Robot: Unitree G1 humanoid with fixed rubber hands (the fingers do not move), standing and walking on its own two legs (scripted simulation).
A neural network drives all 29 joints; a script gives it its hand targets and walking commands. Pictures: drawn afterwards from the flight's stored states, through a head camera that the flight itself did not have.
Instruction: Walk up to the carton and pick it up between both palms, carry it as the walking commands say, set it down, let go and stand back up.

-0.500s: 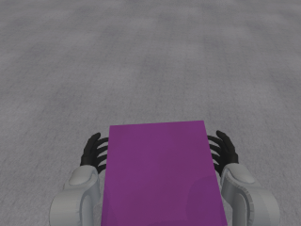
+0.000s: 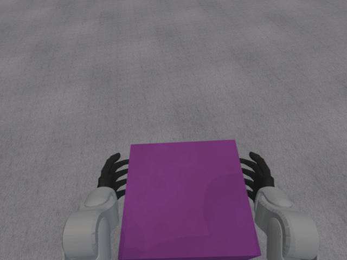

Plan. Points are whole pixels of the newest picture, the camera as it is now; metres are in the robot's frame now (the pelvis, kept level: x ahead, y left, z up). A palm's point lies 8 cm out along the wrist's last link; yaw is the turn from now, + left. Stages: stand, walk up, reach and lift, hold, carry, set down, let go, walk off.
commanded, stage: carry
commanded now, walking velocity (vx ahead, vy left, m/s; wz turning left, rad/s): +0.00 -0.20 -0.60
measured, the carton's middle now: (185, 210) +0.23 -0.01 +0.00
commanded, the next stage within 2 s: none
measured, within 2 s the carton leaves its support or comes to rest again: neither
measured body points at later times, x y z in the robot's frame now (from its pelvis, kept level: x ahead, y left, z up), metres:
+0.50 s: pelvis -0.04 -0.12 +0.02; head -0.04 -0.10 +0.47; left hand +0.24 -0.05 +0.11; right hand +0.15 -0.34 +0.12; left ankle +0.00 +0.03 -0.72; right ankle -0.08 -0.30 -0.65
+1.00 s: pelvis -0.13 -0.27 +0.00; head -0.11 -0.24 +0.45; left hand +0.16 -0.27 +0.08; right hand +0.00 -0.52 +0.10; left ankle -0.07 -0.19 -0.72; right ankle -0.12 -0.34 -0.69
